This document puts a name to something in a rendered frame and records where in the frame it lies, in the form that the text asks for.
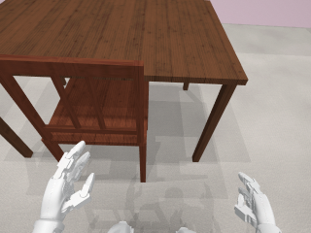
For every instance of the robot right hand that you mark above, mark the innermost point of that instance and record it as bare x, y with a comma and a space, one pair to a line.
258, 210

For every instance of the robot left forearm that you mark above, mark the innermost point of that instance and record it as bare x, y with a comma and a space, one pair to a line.
47, 225

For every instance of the table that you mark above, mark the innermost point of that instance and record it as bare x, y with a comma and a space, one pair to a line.
180, 41

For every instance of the chair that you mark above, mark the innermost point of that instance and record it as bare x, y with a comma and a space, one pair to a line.
99, 112

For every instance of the left robot thigh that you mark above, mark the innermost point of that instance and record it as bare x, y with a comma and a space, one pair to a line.
121, 228

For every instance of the robot left hand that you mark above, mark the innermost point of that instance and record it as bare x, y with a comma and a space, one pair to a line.
61, 185

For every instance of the robot right forearm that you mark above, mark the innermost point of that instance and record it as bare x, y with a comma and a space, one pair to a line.
267, 228

